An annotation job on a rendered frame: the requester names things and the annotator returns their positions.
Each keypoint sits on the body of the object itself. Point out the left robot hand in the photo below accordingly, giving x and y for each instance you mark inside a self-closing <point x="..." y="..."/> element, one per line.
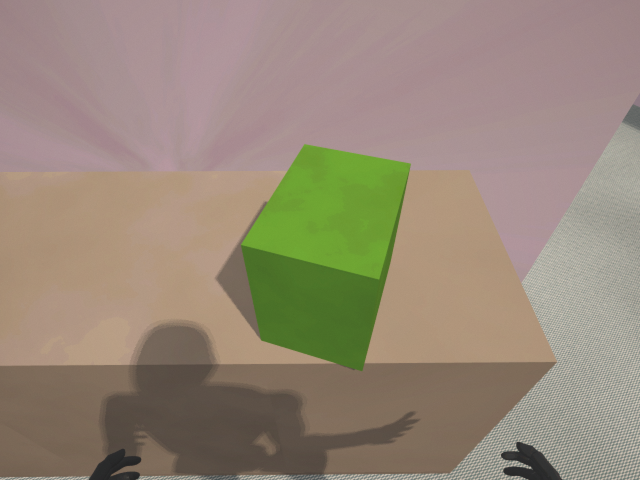
<point x="114" y="462"/>

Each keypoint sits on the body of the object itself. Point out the carton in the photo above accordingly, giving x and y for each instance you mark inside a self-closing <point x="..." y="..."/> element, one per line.
<point x="318" y="255"/>

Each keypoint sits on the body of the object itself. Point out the pedestal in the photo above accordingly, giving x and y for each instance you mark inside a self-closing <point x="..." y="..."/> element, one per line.
<point x="127" y="322"/>

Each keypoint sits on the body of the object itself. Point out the right robot hand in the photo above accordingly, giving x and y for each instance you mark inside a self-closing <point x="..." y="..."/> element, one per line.
<point x="541" y="468"/>

